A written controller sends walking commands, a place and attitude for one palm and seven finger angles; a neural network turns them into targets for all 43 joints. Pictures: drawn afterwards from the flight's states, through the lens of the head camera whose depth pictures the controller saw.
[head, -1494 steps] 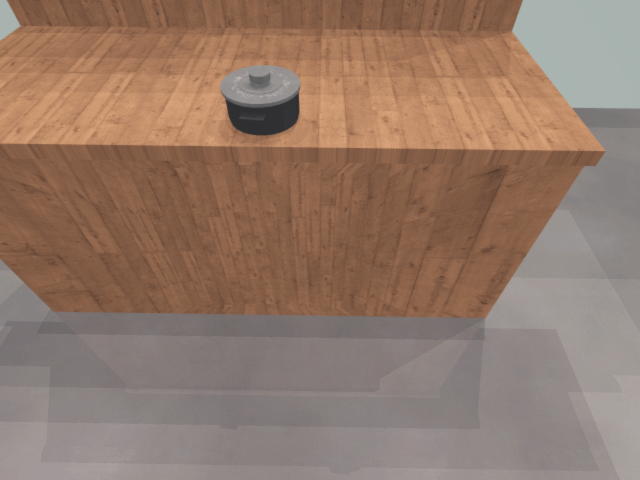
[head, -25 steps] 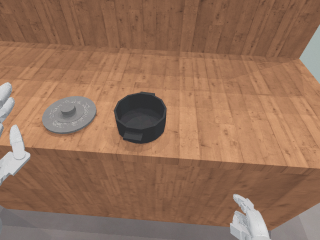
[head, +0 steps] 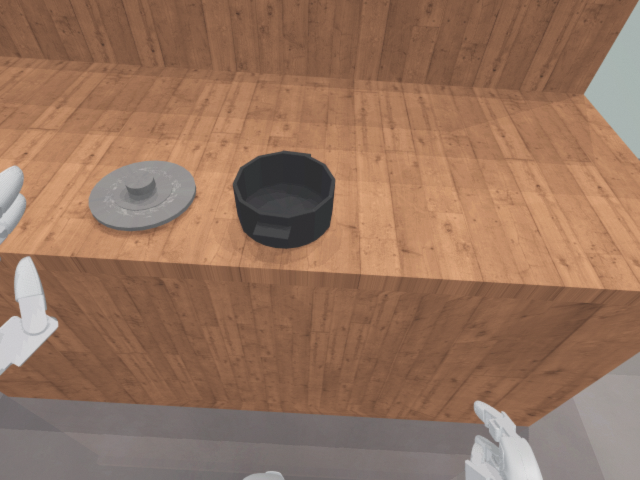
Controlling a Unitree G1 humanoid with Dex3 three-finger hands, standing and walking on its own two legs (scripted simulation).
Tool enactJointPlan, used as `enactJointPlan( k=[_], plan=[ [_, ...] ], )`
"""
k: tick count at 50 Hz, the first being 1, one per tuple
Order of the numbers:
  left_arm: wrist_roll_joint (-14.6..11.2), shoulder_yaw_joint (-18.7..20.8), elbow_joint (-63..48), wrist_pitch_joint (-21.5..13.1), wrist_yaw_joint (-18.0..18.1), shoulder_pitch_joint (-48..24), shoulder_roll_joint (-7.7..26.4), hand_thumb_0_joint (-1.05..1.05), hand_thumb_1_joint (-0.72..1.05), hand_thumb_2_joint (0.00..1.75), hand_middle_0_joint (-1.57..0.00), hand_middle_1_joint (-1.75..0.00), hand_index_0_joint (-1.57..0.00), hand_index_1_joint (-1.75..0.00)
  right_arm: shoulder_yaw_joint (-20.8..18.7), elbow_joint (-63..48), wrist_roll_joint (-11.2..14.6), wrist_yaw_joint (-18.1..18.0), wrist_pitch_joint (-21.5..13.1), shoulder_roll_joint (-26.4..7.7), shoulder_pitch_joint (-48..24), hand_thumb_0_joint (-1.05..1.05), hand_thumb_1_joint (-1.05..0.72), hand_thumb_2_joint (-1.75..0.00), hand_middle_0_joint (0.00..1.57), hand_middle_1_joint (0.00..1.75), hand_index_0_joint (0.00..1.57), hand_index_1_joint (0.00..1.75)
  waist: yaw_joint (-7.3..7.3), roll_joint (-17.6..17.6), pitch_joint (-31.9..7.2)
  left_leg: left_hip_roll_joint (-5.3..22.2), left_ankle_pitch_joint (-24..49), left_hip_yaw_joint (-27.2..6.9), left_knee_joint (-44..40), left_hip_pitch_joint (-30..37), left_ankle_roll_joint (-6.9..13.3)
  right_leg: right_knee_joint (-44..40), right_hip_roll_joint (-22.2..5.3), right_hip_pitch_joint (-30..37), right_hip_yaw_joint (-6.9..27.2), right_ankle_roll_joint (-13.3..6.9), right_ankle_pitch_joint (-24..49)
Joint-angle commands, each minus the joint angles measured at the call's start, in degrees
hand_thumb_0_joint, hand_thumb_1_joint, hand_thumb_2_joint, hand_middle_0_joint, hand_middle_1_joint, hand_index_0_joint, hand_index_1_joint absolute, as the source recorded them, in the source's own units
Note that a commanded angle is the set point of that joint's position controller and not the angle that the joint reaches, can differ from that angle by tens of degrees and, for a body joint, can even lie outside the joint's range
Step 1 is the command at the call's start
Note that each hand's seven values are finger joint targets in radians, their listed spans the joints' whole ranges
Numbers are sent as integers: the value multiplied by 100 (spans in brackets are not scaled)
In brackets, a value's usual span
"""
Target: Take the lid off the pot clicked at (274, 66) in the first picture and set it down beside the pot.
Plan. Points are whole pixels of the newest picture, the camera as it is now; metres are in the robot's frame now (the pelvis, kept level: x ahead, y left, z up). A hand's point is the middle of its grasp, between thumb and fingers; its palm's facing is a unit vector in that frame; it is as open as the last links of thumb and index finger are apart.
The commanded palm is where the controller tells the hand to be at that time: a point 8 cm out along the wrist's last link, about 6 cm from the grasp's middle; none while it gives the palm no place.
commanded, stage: step back with the hand held close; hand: left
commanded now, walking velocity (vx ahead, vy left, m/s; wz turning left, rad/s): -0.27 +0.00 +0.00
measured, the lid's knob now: (140, 183) +0.54 +0.34 +0.04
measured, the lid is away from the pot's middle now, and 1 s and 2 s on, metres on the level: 0.25 0.25 0.25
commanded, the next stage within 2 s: stop stepping back and stand still in 0.62 s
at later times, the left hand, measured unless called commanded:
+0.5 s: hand (14, 387) +0.14 +0.23 +0.21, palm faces +0.25 -0.88 -0.40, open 7.4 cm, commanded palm +0.09 +0.29 +0.22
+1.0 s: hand out of the picture -0.07 +0.27 +0.23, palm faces +0.37 -0.81 -0.45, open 7.4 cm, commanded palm -0.09 +0.32 +0.22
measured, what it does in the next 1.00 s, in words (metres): walks backwards: right foot, then left foot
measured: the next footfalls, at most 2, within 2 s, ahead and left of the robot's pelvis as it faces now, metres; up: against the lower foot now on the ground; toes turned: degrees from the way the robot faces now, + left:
right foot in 0.36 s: -0.11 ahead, -0.13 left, +0.00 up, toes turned -4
left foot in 0.50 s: +0.04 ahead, +0.08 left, +0.00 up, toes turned -4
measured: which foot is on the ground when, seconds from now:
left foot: down 0.00-0.40, up 0.42-0.48, down 0.50-0.88, up 0.90-1.00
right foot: down 0.00-0.12, up 0.14-0.34, down 0.36-0.54, up 0.56-0.86, down 0.88-1.00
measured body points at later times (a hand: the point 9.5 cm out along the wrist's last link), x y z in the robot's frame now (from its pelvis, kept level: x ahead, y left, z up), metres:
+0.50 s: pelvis -0.06 +0.02 +0.00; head -0.06 +0.06 +0.45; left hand +0.12 +0.27 +0.23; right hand +0.08 -0.22 -0.07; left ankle +0.01 +0.08 -0.72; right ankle -0.15 -0.12 -0.72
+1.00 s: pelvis -0.23 +0.05 +0.01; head -0.26 +0.08 +0.45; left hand -0.09 +0.31 +0.25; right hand -0.09 -0.19 -0.07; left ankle -0.18 +0.12 -0.65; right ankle -0.25 -0.07 -0.72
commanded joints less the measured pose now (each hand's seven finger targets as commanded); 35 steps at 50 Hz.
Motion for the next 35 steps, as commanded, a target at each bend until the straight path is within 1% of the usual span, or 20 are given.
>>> enactJointPlan(
  k=[1, 3, 6, 7, 9, 12, 14, 16, 19, 20, 21, 23, 24, 25, 26, 27, 28, 29, 31, 35],
  plan=[
    [12, 551, -1060, -313, 202, -504, 1103, 0, 90, 90, -20, -30, -20, -30, -342, -813, -88, -95, -333, -754, -489, 0, -90, -90, 20, 30, 20, 30, -185, -583, -273, 269, -501, -501, 23, 921, -52, -1404, -1111, -1269, 984, -709, -916],
    [-14, 504, -1257, -376, 213, -415, 1011, 0, 90, 90, -20, -30, -20, -30, -313, -932, -55, -118, -352, -827, -559, 0, -90, -90, 20, 30, 20, 30, -176, 12, -270, 546, -808, -917, -990, 455, 72, -760, -601, -835, 476, -475, -783],
    [102, 789, -1626, -477, 233, -326, 1152, 0, 90, 90, -20, -30, -20, -30, -307, -1059, -76, -176, -486, -901, -709, 0, -90, -90, 20, 30, 20, 30, -67, 2040, -443, 1682, -2881, -2190, -3286, -1293, 518, 1890, 414, 784, -99, -95, -957],
    [135, 899, -1610, -463, 245, -318, 1168, 0, 90, 90, -20, -30, -20, -30, -323, -1008, -139, -155, -527, -798, -614, 0, -90, -90, 20, 30, 20, 30, -87, 1993, -515, 1862, -2805, -2223, -3506, -1698, 639, 2885, 461, 958, 70, -82, -1163],
    [44, 835, -1521, -458, 233, -190, 1052, 0, 90, 90, -20, -30, -20, -30, -411, -878, -128, -50, -570, -757, -485, 0, -90, -90, 20, 30, 20, 30, -71, 1170, -610, 1817, -1892, -1857, -3067, -1179, 668, 3009, 386, 548, 218, -129, -1459],
    [-69, 755, -1429, -366, 268, 171, 943, 0, 90, 90, -20, -30, -20, -30, -449, -763, -111, 9, -600, -719, -415, 0, -90, -90, 20, 30, 20, 30, -18, 733, -780, 1490, -996, -1378, -2626, 169, 441, 1235, 278, 96, -61, -171, -1690],
    [-96, 550, -1390, -336, 227, 185, 856, 0, 90, 90, -20, -30, -20, -30, -389, -702, -138, 21, -599, -712, -423, 0, -90, -90, 20, 30, 20, 30, -19, 969, -955, 1339, -851, -1228, -2486, 600, 189, -41, 291, 307, -171, -276, -1497],
    [-55, 481, -1262, -376, 185, 123, 930, 0, 90, 90, -20, -30, -20, -30, -370, -553, -188, 9, -554, -668, -322, 0, -90, -90, 20, 30, 20, 30, -74, 804, -1147, 1048, -203, -908, -1891, 1016, -39, -1357, 98, 520, -142, -367, -508],
    [-83, 516, -1264, -600, 145, -476, 1302, 0, 90, 90, -20, -30, -20, -30, -303, -462, -130, -99, -506, -577, -419, 0, -90, -90, 20, 30, 20, 30, -189, -887, -1162, 308, 195, -34, 368, 1575, -258, -1779, -1334, -456, 730, -723, 1594],
    [-114, 662, -1213, -657, 168, -619, 1464, 0, 90, 90, -20, -30, -20, -30, -260, -480, -135, -138, -559, -557, -503, 0, -90, -90, 20, 30, 20, 30, -184, -871, -1050, 290, 109, 35, 684, 1510, -259, -1641, -1510, -651, 574, -706, 2079],
    [-119, 549, -1323, -655, 121, -640, 1394, 0, 90, 90, -20, -30, -20, -30, -366, -435, -49, -143, -531, -586, -574, 0, -90, -90, 20, 30, 20, 30, -174, -1631, -1163, 91, 35, -17, 1009, 1371, -283, -1413, -1419, -442, 454, -721, 2380],
    [-110, 576, -1156, -497, 94, -307, 1262, 0, 90, 90, -20, -30, -20, -30, -280, -641, -46, -187, -382, -581, -761, 0, -90, -90, 20, 30, 20, 30, -209, -1131, -762, 155, 865, -4, 274, 902, -213, -694, -1211, -60, 162, -606, 3603],
    [-145, 554, -1105, -446, 70, -332, 1228, 0, 90, 90, -20, -30, -20, -30, -232, -683, -40, -210, -330, -651, -836, 0, -90, -90, 20, 30, 20, 30, -224, -298, -533, 262, 2188, -151, -579, 951, -142, -239, -825, -131, -35, -383, 3409],
    [-195, 533, -1150, -447, 44, -408, 1135, 0, 90, 90, -20, -30, -20, -30, -238, -697, -61, -208, -334, -783, -849, 0, -90, -90, 20, 30, 20, 30, -156, 675, -503, 681, 3660, -698, -1410, 1142, 12, 397, -154, -209, -303, -148, 2499],
    [-219, 541, -1184, -432, 21, -525, 1186, 0, 90, 90, -20, -30, -20, -30, -285, -665, -95, -140, -402, -836, -802, 0, -90, -90, 20, 30, 20, 30, -145, 1455, -539, 1292, 4996, -1417, -1935, 1609, 310, 1440, 313, -609, -112, -169, -17],
    [-242, 579, -889, -482, 70, -414, 1164, 0, 90, 90, -20, -30, -20, -30, -298, -552, -185, -48, -508, -725, -586, 0, -90, -90, 20, 30, 20, 30, -109, 1346, -786, 1692, 5483, -1837, -1989, 1739, 461, 1973, 421, -816, 475, -301, -1888],
    [-219, 573, -948, -471, 66, -387, 1149, 0, 90, 90, -20, -30, -20, -30, -304, -505, -279, -2, -586, -705, -496, 0, -90, -90, 20, 30, 20, 30, -23, 1139, -929, 1824, 4888, -2006, -2025, 1582, 476, 2071, 336, -799, 574, -262, -2257],
    [-264, 724, -988, -424, 50, -211, 1164, 0, 90, 90, -20, -30, -20, -30, -344, -505, -308, 22, -596, -715, -500, 0, -90, -90, 20, 30, 20, 30, -9, 1004, -1076, 1822, 3825, -1916, -2270, 1201, 436, 2221, 278, -533, 535, -228, -2166],
    [-285, 763, -1302, -397, 97, 193, 1167, 0, 90, 90, -20, -30, -20, -30, -434, -640, -197, 59, -538, -726, -498, 0, -90, -90, 20, 30, 20, 30, 2, 860, -1496, 1661, 2939, -1543, -2318, 1397, 471, 2027, 316, -372, 438, -185, -1670],
    [-221, 765, -2057, -285, 137, 748, 1186, 0, 90, 90, -20, -30, -20, -30, -475, -972, -146, 144, -514, -751, -573, 0, -90, -90, 20, 30, 20, 30, 12, 1268, -1292, 1424, -749, -1175, -3298, 205, 263, 1844, 387, 237, -38, -196, -1168]
  ],
)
